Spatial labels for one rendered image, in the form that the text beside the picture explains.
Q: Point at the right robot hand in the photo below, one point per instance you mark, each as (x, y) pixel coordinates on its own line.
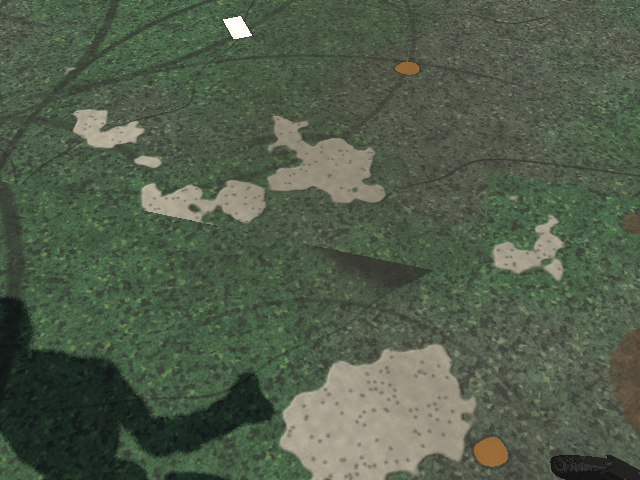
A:
(576, 467)

